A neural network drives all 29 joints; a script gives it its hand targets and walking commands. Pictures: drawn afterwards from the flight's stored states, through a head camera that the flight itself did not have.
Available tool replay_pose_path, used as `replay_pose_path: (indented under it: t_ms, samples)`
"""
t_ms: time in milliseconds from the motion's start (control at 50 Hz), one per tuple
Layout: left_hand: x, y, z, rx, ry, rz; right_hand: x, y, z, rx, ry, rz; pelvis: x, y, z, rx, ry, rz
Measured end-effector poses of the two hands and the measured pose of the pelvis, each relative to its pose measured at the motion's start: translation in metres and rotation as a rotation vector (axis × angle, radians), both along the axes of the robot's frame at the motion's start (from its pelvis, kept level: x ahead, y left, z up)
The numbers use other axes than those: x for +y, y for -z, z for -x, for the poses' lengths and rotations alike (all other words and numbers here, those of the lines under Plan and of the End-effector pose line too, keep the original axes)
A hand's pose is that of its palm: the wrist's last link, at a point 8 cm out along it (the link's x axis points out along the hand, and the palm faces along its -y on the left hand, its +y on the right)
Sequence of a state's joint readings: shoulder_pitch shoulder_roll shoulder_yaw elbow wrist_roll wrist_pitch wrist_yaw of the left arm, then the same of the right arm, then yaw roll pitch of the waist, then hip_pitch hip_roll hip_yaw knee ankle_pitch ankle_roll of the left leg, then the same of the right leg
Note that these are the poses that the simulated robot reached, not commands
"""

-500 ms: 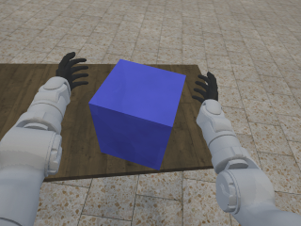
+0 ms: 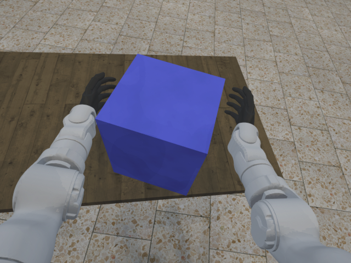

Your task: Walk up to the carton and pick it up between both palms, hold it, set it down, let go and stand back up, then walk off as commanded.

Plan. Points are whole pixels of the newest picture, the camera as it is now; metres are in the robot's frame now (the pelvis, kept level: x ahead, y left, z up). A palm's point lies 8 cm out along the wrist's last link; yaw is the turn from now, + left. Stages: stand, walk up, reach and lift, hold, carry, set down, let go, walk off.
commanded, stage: reach and lift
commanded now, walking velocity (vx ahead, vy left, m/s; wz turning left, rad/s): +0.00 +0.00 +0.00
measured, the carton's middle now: (163, 130) +0.42 -0.02 +0.01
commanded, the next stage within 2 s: none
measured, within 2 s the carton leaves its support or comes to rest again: leaves its support in 1.86 s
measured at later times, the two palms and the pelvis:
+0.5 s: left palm (107, 109) +0.46 +0.12 +0.05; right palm (234, 129) +0.38 -0.18 +0.05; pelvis +0.01 +0.00 +0.00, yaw +0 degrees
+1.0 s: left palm (108, 111) +0.46 +0.11 +0.04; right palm (234, 135) +0.37 -0.18 +0.05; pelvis +0.01 +0.00 +0.00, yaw +0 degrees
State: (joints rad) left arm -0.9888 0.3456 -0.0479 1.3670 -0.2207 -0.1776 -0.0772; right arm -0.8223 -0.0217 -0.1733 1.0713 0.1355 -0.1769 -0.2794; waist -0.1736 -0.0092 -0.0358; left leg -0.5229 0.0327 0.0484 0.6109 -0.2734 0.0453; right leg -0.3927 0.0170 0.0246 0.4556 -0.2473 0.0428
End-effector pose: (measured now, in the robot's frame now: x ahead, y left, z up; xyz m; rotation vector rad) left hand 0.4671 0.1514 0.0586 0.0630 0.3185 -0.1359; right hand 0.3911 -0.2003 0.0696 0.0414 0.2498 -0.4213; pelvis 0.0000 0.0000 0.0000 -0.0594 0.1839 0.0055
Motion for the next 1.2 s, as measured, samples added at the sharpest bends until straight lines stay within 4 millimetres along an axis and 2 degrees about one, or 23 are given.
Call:
replay_pose_path:
  t_ms: [100, 280, 540, 860, 1200]
  samples:
    - [-0.013, 0.005, -0.007, -0.028, 0.061, -0.045, 0.008, 0.011, -0.004, -0.019, -0.021, 0.005, -0.001, 0.0, -0.008, 0.019, 0.001, -0.002]
    - [-0.021, 0.013, -0.005, -0.034, 0.121, -0.111, 0.02, 0.026, 0.006, -0.033, 0.002, -0.028, -0.001, 0.0, -0.014, 0.027, 0.002, -0.001]
    - [-0.036, 0.011, 0.006, -0.051, 0.152, -0.117, 0.02, 0.017, 0.013, -0.053, 0.039, -0.026, -0.001, 0.0, -0.009, 0.02, 0.002, -0.001]
    - [-0.038, 0.013, 0.008, -0.04, 0.157, -0.09, 0.024, 0.02, 0.024, -0.087, 0.054, -0.002, -0.001, 0.0, -0.007, 0.017, 0.002, -0.001]
    - [-0.038, 0.014, 0.008, -0.04, 0.156, -0.089, 0.024, 0.02, 0.025, -0.089, 0.051, 0.001, -0.001, 0.0, -0.007, 0.017, 0.002, -0.001]
